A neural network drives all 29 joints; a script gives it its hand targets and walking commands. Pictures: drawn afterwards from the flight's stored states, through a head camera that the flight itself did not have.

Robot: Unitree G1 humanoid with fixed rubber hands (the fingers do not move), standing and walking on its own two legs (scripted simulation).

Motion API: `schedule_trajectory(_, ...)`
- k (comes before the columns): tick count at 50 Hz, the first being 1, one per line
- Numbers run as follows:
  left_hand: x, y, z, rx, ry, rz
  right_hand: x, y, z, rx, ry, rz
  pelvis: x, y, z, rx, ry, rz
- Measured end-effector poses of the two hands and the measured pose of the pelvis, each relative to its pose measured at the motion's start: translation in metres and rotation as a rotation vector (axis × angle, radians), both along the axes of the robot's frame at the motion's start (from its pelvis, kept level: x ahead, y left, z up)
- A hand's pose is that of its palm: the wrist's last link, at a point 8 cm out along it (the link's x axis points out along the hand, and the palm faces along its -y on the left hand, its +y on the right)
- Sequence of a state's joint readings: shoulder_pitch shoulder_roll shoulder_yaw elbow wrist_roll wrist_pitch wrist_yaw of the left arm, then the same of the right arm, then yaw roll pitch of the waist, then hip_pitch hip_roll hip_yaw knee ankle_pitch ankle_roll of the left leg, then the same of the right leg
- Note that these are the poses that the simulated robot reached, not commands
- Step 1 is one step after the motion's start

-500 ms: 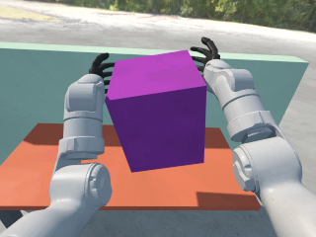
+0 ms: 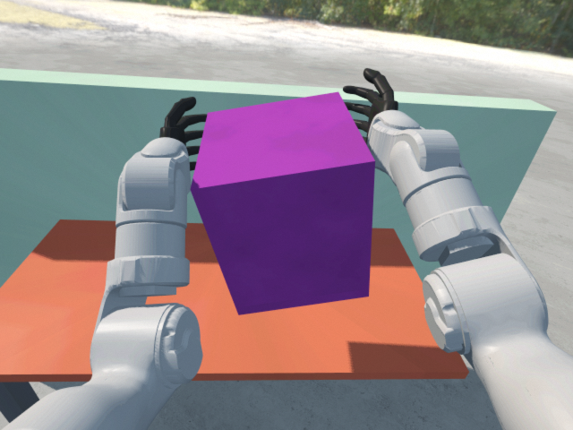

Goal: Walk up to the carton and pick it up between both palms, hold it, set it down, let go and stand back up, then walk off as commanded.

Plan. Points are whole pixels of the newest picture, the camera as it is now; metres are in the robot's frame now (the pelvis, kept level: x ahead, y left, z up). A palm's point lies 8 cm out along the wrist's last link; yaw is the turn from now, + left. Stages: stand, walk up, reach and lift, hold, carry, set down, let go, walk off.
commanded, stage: hold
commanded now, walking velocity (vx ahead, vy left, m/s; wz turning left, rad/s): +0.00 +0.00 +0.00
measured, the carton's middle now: (288, 204) +0.34 -0.01 +0.24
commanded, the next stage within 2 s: none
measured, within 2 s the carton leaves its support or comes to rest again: neither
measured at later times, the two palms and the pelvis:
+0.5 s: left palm (172, 149) +0.37 +0.14 +0.29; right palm (378, 126) +0.37 -0.12 +0.33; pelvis +0.00 +0.00 +0.00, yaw +0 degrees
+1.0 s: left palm (175, 150) +0.37 +0.13 +0.29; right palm (380, 129) +0.37 -0.13 +0.33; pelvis +0.00 +0.00 +0.00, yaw +0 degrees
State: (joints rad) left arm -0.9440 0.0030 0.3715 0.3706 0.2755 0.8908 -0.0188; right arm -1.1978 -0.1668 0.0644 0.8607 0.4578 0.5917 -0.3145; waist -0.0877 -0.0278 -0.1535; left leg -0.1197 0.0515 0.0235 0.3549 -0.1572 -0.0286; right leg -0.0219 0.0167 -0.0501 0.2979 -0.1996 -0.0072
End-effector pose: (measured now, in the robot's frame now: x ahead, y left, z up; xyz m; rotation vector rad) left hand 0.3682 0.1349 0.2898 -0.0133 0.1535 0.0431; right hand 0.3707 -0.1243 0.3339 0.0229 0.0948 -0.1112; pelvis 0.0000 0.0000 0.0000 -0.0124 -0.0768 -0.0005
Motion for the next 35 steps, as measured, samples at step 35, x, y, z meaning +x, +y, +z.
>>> schedule_trajectory(35,0.0,0.002,0.001,-0.01,0.018,-0.006,-0.002,0.001,-0.004,0.016,0.027,-0.009,0.0,0.001,0.0,0.003,-0.009,0.001)
